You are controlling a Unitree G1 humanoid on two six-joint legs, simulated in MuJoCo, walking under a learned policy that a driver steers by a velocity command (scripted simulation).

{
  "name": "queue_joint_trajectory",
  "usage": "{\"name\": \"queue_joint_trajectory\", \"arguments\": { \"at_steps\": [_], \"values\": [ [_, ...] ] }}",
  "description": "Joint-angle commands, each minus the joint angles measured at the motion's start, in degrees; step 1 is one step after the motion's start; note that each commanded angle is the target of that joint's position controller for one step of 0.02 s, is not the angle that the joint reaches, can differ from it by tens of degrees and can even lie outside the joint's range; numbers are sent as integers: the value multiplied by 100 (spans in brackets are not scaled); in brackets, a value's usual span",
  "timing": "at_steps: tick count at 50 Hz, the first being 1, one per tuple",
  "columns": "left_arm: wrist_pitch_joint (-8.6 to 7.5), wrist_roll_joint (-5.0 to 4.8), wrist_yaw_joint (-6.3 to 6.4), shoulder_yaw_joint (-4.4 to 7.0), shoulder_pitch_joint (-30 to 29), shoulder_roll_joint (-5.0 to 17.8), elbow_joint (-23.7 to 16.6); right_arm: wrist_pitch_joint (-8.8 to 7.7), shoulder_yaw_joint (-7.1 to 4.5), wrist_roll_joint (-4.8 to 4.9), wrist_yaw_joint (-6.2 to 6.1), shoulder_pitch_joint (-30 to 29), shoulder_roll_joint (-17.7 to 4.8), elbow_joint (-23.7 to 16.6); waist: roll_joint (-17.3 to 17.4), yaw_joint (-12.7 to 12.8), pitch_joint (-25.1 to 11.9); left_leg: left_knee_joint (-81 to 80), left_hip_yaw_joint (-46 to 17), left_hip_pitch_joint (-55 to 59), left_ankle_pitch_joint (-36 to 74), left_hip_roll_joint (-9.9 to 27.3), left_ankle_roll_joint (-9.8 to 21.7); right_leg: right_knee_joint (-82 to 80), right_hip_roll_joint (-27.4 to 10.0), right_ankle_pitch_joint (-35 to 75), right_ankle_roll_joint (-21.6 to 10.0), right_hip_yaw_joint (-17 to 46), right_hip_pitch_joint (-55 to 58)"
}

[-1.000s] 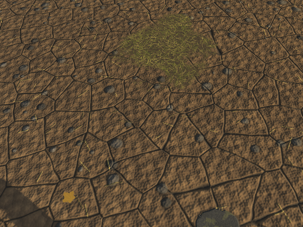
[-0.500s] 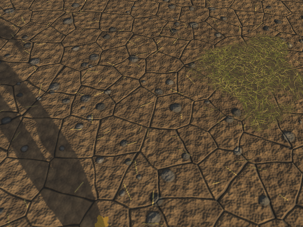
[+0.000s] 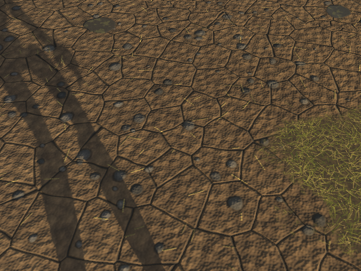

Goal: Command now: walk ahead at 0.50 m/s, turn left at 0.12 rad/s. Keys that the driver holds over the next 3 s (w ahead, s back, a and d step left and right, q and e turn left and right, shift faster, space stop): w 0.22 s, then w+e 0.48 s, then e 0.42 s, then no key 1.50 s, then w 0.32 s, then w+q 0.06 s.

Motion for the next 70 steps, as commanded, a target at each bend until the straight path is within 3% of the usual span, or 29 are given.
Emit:
{"name": "queue_joint_trajectory", "arguments": {
  "at_steps": [1, 4, 10, 15, 18, 20, 21, 22, 23, 24, 26, 28, 32, 38, 42, 44, 45, 46, 47, 48, 49, 50, 53, 59, 65, 67, 68, 69, 70],
  "values": [
    [37, 56, 31, 133, 574, 588, -93, -174, -177, -91, 12, -572, -686, -664, -493, 315, -50, 334, 4, -2324, 652, 794, -30, -1754, -1695, -701, -990, 2458, 1852],
    [-5, 26, 37, 119, 566, 603, -4, -117, -131, -84, 24, -335, -395, -570, -715, 133, -102, -204, 188, -1904, 959, 932, -146, -2036, -1434, 317, -1030, 1762, 1420],
    [66, -60, 127, 184, 931, 902, 262, -175, -23, -112, 57, -1365, -154, -828, -535, 414, 66, -2231, 429, -1932, 2591, 900, -328, -2235, -1213, 1297, -908, 837, 1513],
    [211, -130, 164, 185, 1532, 950, 565, -283, -14, -47, 193, -2235, -159, -1098, -500, 666, 284, -3240, 467, -1662, 2899, 619, -309, -1930, -1376, 1289, -857, 1014, 1868],
    [309, -141, 229, 246, 1519, 1087, 619, -368, -84, -47, 248, -2146, -361, -1109, -621, 439, 211, -3622, 391, -1236, 2402, 514, -167, -1503, -1574, 1552, -722, 1320, 2193],
    [337, -125, 245, 236, 1355, 1078, 586, -403, -253, -80, 187, -1144, -688, -826, -607, -140, -394, -3905, 560, 381, 2318, 377, 83, -441, -1254, 2559, -497, 1126, 1928],
    [315, -37, 236, 133, 1236, 812, 446, -406, -364, -181, 123, -175, -1007, -660, -389, -589, -1221, -3549, 3, 2050, 2476, 1048, 403, 938, -936, 1881, -291, 928, 1039],
    [224, -44, 228, -56, 1904, 184, 306, -330, -497, -254, 86, 433, -1522, -548, 980, -492, -2194, -3673, -2185, 4287, 1825, 2541, 1185, 3081, -102, -590, 137, 348, -1137],
    [154, -145, 211, -7, 1905, 458, 362, -281, -392, -194, 94, 529, -1099, -513, 1321, -549, -2441, -4311, -3340, 4190, 970, 2805, 1366, 3964, -127, -2421, 168, 870, -1827],
    [155, -262, 206, 142, 1438, 910, 262, -265, -283, -145, 78, 177, -772, -503, 864, -532, -1451, -4496, -2560, 3425, 591, 2588, 1109, 4310, -421, -2056, 155, 907, -2223],
    [220, -179, 224, 172, 950, 825, 151, -271, -169, -139, 90, -526, -429, -477, 453, -224, -469, -4927, -1341, 1927, 1070, 2140, 883, 3982, -803, -1250, 187, 683, -2018],
    [378, -167, 216, 185, 1116, 589, 187, -345, -150, -193, 111, -923, -297, -419, 608, 103, -135, -5355, -575, 1019, 1574, 1886, 801, 3699, -1012, -848, 238, 696, -1450],
    [531, -116, 212, 178, 843, 402, -13, -448, -249, -220, 73, -982, -504, -206, 287, 220, 91, -5670, 337, 798, 2500, 1903, 915, 3136, -1087, -81, 369, 731, -1660],
    [444, -37, -31, 95, -216, 249, -412, -297, -328, -156, -64, -805, -829, 7, 77, -99, 341, -5396, 1500, 1052, 3812, 1709, 664, 1090, -836, 1271, 276, 121, -1223],
    [514, -2, -148, 231, -168, 546, -643, -109, -422, 51, -131, -804, -1097, 69, 317, 77, 43, -4438, 1645, 1735, 5165, 1895, 415, 633, -515, 550, 9, -150, -796],
    [532, 9, -126, 442, 819, 909, -436, -22, -432, 142, -152, -957, -1090, 21, 198, 637, -478, -2901, 1803, 1637, 5633, 1648, 144, 86, -73, 671, -278, -371, 461],
    [551, 18, -1, 601, 1365, 1307, -320, -36, -366, 34, -130, -691, -909, 31, -377, 849, -843, -1477, 1895, 882, 4393, 1278, -221, -229, -192, 2209, -506, 61, 1648],
    [597, 22, 137, 663, 1185, 1922, -430, -69, -141, -392, -56, -52, -163, -135, -2055, 144, -1307, 630, 1757, -1185, -1112, 435, -641, 378, -1647, 5095, -1322, 2053, 3358],
    [527, 89, 65, 580, 1098, 1819, -774, -132, -100, -264, 13, 135, -461, -137, -1600, 329, -2681, 1832, 407, -1802, -1799, -8, -696, -303, -2484, 3934, -2294, 4064, 3928],
    [489, 61, 7, 508, 913, 1464, -863, -132, -205, -37, 27, -539, -850, -201, -706, 602, -2361, 1875, 65, -2064, -1201, 264, -558, -648, -2179, 3089, -2020, 3526, 3567],
    [467, -35, 22, 454, 616, 1261, -824, -108, -182, -14, -24, -889, -774, -339, -463, 464, -1645, 1464, 146, -2288, -638, 434, -482, -771, -1896, 2317, -1714, 3000, 2892],
    [486, -90, 64, 395, 352, 1072, -837, -51, -182, -107, -105, -974, -743, -275, -207, 306, -1144, 1065, 140, -2190, -298, 636, -499, -899, -1672, 1933, -1480, 2649, 2150],
    [550, 89, 161, 371, -18, 1009, -985, 125, -215, -181, -169, -819, -755, -272, -537, -47, -868, 238, 166, -1321, 111, 622, -505, -1162, -1332, 1953, -1310, 2221, 818],
    [687, 19, 347, 394, -27, 1068, -1016, 248, -127, -171, -191, -989, -533, -254, -666, 54, -1037, -1086, 166, -999, 851, 500, -731, -1141, -1094, 947, -1129, 2014, 529],
    [776, 85, 289, 274, 45, 868, -885, 180, -108, -142, -118, -1251, -521, -378, -970, 258, -692, -2273, 297, -460, 742, 482, -604, -978, -1090, 22, -1004, 2307, 494],
    [802, 40, 278, 186, -9, 723, -839, 106, -94, -163, -49, -1007, -417, -310, -920, 54, -661, -3511, 444, 229, 1404, 425, -410, -678, -951, 176, -777, 2267, 443],
    [789, 45, 275, 135, 228, 589, -749, 78, -105, -244, -24, -972, -529, -324, -727, 72, -620, -4019, 215, 643, 1940, 681, -255, -491, -743, -16, -494, 2133, 291],
    [754, 130, 272, 86, 516, 423, -733, 73, -176, -355, -40, -948, -961, -397, 200, 314, -686, -4251, -673, 963, 2774, 1612, 104, 307, -200, -886, -131, 1594, -2],
    [717, 78, 258, 120, 521, 459, -823, 100, -171, -414, -42, -1195, -962, -300, 1238, 569, -440, -4448, -1337, 423, 2747, 2092, 774, 446, 217, -1539, 119, 873, -115]
  ]
}}
Next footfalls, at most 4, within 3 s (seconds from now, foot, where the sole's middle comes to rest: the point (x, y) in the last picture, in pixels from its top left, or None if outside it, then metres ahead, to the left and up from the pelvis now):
0.42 left None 0.40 0.14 -0.77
0.90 right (235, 242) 0.59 -0.17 -0.77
1.36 left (177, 219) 0.69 0.05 -0.77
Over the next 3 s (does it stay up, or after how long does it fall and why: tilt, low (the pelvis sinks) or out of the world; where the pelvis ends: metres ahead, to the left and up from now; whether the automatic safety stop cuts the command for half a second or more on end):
stays up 0.65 -0.11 0.01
